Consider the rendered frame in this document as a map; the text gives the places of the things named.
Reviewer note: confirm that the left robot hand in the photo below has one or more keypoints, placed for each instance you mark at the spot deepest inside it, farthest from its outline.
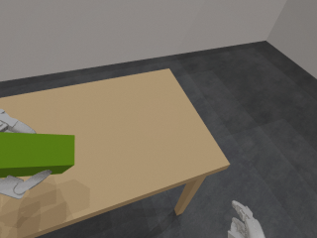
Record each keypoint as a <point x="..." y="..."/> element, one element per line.
<point x="12" y="186"/>

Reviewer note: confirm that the sponge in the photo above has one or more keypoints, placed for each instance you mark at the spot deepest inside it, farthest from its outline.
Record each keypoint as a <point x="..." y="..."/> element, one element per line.
<point x="27" y="154"/>

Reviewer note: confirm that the right robot hand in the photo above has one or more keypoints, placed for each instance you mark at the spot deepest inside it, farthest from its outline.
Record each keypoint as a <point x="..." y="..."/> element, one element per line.
<point x="251" y="228"/>

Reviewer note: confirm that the table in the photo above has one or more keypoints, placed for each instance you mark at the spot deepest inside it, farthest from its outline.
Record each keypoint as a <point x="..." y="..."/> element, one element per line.
<point x="134" y="136"/>

